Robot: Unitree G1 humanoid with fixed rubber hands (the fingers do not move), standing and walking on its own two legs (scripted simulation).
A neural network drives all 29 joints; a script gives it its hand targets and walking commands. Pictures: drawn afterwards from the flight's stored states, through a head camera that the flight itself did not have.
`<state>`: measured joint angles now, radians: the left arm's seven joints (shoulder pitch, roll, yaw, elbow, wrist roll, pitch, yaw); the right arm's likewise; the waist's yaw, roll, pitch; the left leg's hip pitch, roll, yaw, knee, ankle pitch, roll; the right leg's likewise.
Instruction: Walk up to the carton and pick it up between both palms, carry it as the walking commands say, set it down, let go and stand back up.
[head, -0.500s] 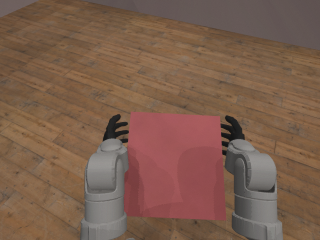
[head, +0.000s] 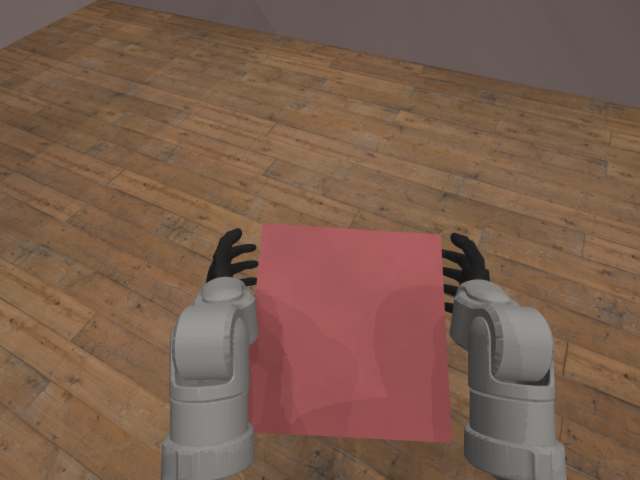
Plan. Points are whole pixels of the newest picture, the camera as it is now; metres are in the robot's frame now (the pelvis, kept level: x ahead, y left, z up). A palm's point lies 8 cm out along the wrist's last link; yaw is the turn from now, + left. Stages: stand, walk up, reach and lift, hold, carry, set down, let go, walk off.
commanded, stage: carry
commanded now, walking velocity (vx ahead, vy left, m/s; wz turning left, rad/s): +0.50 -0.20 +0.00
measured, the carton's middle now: (339, 334) +0.30 +0.01 -0.02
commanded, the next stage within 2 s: none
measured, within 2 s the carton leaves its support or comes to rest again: neither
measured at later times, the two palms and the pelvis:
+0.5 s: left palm (295, 144) +0.56 +0.07 +0.10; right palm (478, 148) +0.56 -0.20 +0.08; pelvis +0.25 -0.06 +0.00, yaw -1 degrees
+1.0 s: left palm (348, 61) +0.83 -0.01 +0.08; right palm (492, 57) +0.82 -0.29 +0.08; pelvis +0.52 -0.14 -0.01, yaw -2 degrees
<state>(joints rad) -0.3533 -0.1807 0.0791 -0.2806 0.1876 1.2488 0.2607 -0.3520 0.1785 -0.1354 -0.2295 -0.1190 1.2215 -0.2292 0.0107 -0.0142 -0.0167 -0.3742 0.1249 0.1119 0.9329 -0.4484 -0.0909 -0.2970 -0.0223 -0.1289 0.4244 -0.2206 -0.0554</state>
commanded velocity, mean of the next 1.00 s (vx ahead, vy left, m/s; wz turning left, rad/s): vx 0.50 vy -0.20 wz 0.00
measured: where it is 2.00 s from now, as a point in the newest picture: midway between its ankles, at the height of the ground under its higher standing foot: (409, 283)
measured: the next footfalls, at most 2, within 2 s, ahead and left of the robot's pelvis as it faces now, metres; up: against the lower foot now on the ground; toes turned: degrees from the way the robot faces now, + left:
left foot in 0.22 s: +0.23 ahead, +0.10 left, +0.00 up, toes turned +10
right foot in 0.56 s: +0.39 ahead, -0.21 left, +0.00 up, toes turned -7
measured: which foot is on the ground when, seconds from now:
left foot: up 0.00-0.20, down 0.22-0.56, up 0.58-0.88, down 0.90-1.00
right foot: down 0.00-0.28, up 0.30-0.54, down 0.56-0.96, up 0.98-1.00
